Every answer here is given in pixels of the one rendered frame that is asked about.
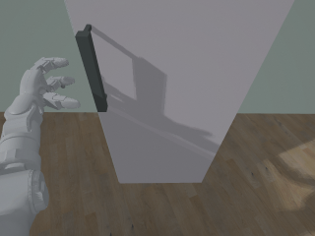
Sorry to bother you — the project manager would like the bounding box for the fridge door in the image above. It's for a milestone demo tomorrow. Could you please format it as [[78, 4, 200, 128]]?
[[65, 0, 294, 184]]

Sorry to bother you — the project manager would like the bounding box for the left robot hand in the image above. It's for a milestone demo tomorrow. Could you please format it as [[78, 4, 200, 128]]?
[[20, 57, 81, 110]]

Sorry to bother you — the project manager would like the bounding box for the left robot forearm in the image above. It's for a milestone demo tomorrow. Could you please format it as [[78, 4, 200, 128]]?
[[0, 93, 44, 176]]

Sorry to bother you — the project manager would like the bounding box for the handle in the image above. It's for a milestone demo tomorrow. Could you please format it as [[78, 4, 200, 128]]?
[[75, 24, 108, 112]]

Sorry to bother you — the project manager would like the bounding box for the robot left upper arm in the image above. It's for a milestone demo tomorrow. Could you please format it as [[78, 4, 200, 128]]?
[[0, 169, 49, 236]]

